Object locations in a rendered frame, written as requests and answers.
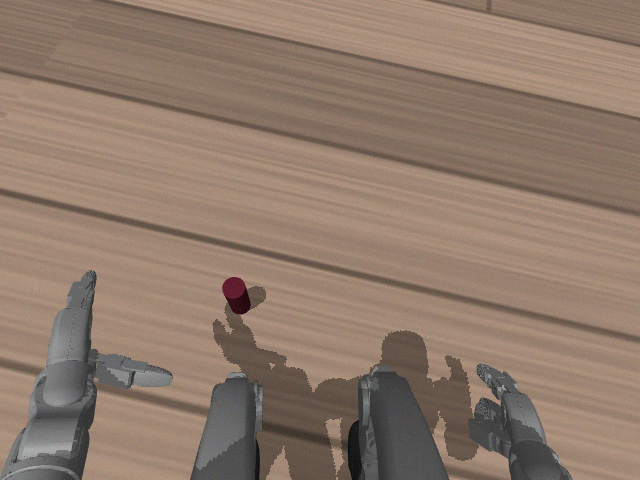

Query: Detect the left robot hand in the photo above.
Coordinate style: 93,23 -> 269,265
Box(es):
46,270 -> 173,389

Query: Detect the can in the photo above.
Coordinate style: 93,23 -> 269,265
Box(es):
222,277 -> 251,315

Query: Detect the right robot arm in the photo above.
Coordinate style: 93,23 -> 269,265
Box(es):
509,440 -> 573,480

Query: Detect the right robot hand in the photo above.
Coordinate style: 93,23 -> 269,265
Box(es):
468,364 -> 547,459

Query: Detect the left robot arm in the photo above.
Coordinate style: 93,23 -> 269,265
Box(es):
0,360 -> 97,480

